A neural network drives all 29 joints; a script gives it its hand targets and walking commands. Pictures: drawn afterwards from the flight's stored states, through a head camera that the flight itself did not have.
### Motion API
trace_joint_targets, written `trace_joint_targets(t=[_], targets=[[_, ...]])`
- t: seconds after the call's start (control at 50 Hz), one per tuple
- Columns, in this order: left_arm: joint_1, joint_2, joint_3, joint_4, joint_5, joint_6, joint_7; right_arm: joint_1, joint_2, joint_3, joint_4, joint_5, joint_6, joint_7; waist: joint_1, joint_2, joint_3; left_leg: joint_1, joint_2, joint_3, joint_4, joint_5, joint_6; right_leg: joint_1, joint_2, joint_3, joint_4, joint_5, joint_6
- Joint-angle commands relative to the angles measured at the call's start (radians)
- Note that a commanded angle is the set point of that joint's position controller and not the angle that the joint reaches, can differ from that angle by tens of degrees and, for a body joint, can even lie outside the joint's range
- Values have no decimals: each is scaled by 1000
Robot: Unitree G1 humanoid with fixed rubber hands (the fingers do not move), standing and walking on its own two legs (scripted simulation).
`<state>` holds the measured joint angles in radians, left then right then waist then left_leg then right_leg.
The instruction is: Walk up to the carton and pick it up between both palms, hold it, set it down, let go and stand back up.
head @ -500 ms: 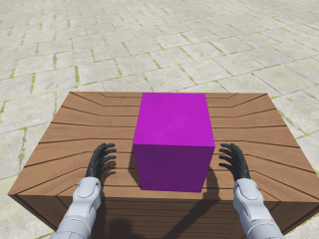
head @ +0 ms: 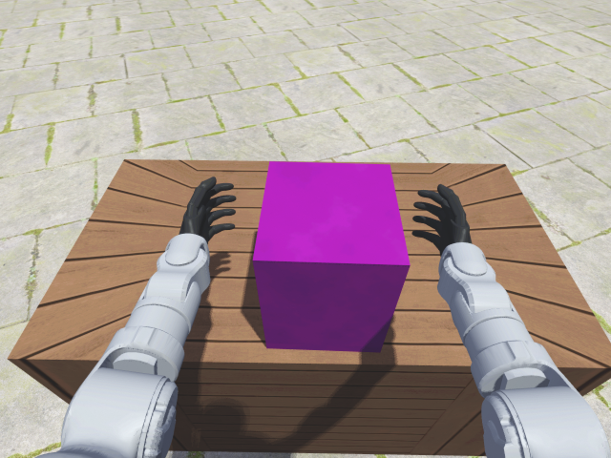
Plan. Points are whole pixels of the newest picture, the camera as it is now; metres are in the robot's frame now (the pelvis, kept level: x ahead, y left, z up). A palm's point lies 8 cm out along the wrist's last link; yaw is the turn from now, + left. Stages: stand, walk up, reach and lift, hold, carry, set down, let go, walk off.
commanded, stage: reach and lift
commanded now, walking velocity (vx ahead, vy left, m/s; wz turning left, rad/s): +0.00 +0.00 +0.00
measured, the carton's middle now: (326, 259) +0.46 -0.01 -0.02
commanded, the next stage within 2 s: none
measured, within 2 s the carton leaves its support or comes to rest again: neither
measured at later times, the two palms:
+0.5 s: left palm (172, 202) +0.45 +0.22 +0.12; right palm (452, 201) +0.45 -0.18 +0.12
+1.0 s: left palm (188, 216) +0.45 +0.20 +0.08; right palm (450, 216) +0.46 -0.19 +0.09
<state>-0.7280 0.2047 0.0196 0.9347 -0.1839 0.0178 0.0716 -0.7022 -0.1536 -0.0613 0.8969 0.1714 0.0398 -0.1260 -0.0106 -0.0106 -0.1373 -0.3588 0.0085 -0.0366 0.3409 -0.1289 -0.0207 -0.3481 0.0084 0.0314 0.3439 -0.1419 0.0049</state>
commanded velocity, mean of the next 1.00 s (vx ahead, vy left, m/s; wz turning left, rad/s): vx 0.00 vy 0.00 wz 0.00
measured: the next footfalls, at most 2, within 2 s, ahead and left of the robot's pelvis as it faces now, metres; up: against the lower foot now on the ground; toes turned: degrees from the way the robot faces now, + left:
none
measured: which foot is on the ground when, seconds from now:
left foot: down 0.00-1.00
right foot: down 0.00-1.00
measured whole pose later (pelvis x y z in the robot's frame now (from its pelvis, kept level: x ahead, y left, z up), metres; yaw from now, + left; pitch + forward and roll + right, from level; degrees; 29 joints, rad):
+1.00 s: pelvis +0.01 +0.00 +0.00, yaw -1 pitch +17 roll +0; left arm -0.92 0.28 0.05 1.09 -0.23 0.09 0.05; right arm -0.92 -0.27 -0.03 1.05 0.22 0.09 -0.08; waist 0.01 0.00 -0.15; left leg -0.42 0.00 -0.03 0.15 -0.02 -0.01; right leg -0.43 0.00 0.04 0.18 -0.04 0.02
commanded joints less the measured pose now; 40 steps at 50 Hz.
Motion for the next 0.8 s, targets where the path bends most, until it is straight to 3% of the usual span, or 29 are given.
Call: trace_joint_targets(t=[0.0,0.02,0.04,0.06,0.08,0.1,0.12,0.18,0.2,0.24,0.26,0.28,0.3,0.32,0.34,0.36,0.38,0.4,0.44,0.48,0.54,0.58,0.6,0.62,0.66,0.72,0.76,0.78], targets=[[-422,197,91,-66,15,84,19,-409,-186,-32,-102,5,67,-1,30,23,-413,238,-50,25,-42,148,-10,156,24,-24,-67,132,18],[-480,209,100,-84,4,98,18,-485,-226,-58,-130,-17,83,0,18,-3,-440,226,-48,31,-38,145,-7,146,28,-36,-57,127,28],[-422,189,76,-61,1,121,16,-426,-200,-46,-96,-3,107,4,26,6,-410,252,-49,30,-49,181,-10,162,29,-35,-61,186,32],[-370,192,69,-75,-23,133,7,-370,-200,-36,-152,-4,119,9,9,-29,-464,292,-38,14,-58,245,-3,219,27,-38,-64,250,33],[-414,189,69,-112,-24,139,-1,-417,-195,-15,-161,20,130,14,21,8,-454,303,-46,21,-64,310,-8,219,23,-29,-59,336,28],[-445,198,56,-157,-35,142,-7,-434,-193,8,-216,38,134,15,16,9,-491,320,-45,16,-63,384,-8,256,29,-33,-57,402,32],[-442,196,53,-194,-60,141,-10,-447,-193,9,-240,45,134,22,17,4,-496,328,-48,19,-54,436,-15,261,40,-36,-56,440,33],[-461,234,21,-280,-70,129,-19,-459,-215,20,-287,62,134,32,8,60,-536,437,-38,16,-37,631,-20,230,43,-35,-60,554,40],[-380,236,38,-261,-64,136,-19,-391,-219,28,-288,55,139,32,24,33,-558,470,-40,11,-35,662,-18,253,41,-31,-69,582,42],[-455,256,33,-207,-71,151,-21,-480,-262,2,-227,54,152,33,26,44,-504,368,-43,10,-58,596,-21,253,37,-29,-79,519,46],[-425,227,15,-171,-83,156,-25,-434,-212,15,-214,60,158,31,10,29,-487,370,-44,11,-60,586,-27,264,41,-28,-95,530,43],[-483,216,6,-243,-103,155,-24,-487,-228,18,-261,65,159,35,6,44,-529,372,-40,12,-62,613,-26,262,41,-31,-85,547,43],[-409,224,7,-188,-107,164,-31,-436,-206,49,-241,63,165,38,2,-14,-513,382,-40,3,-68,590,-22,275,40,-28,-84,563,47],[-452,244,17,-213,-99,162,-33,-485,-222,42,-276,76,160,35,14,11,-530,374,-37,5,-81,568,-7,265,34,-21,-78,560,54],[-515,254,23,-213,-96,164,-32,-529,-234,37,-229,68,166,34,10,21,-510,355,-48,18,-83,531,-8,243,33,-25,-83,517,52],[-567,279,36,-247,-91,156,-27,-588,-256,31,-310,72,158,27,4,5,-589,344,-46,16,-84,500,-3,254,28,-24,-74,515,51],[-572,275,51,-213,-96,155,-28,-597,-234,32,-284,69,158,19,19,-12,-579,305,-54,29,-83,458,-10,265,27,-25,-77,509,53],[-661,305,55,-256,-96,141,-19,-660,-264,3,-278,67,152,14,8,-2,-593,282,-50,29,-82,437,-11,249,33,-27,-66,476,48],[-683,292,41,-275,-116,142,-10,-683,-246,17,-288,87,158,2,-6,-17,-659,293,-48,22,-83,441,0,260,24,-22,-58,486,46],[-639,256,27,-195,-97,157,-11,-627,-241,5,-194,63,166,-9,-3,52,-647,274,-48,24,-86,407,-12,224,15,-20,-77,425,44],[-649,257,27,-112,-78,183,-12,-647,-222,16,-149,77,188,-2,10,47,-638,273,-52,28,-96,332,-16,207,16,-21,-95,331,41],[-634,233,31,-34,-65,209,-12,-654,-243,-8,-73,41,200,0,-1,20,-591,241,-46,19,-123,271,-20,191,17,-29,-108,274,45],[-621,225,34,1,-55,215,-14,-621,-211,4,-39,43,208,6,11,28,-537,228,-51,23,-120,309,-31,177,26,-33,-122,301,45],[-646,238,34,-45,-47,217,-14,-636,-229,-12,-51,35,215,6,-1,55,-557,247,-51,31,-124,313,-31,181,19,-38,-125,293,45],[-653,275,82,-16,-26,216,-14,-656,-235,-28,-20,28,214,7,15,15,-542,247,-64,38,-128,324,-27,180,25,-35,-121,333,60],[-693,280,84,-72,-28,185,-3,-690,-292,-59,-75,15,176,5,3,23,-606,307,-54,24,-109,461,-32,181,40,-45,-96,427,58],[-688,273,85,-86,-29,157,2,-689,-282,-51,-96,20,140,7,17,51,-638,338,-51,24,-74,551,-32,173,43,-41,-108,455,55],[-646,254,103,-36,-16,145,1,-677,-262,-43,-73,12,126,11,25,15,-620,358,-49,17,-76,540,-34,137,46,-39,-108,432,55]])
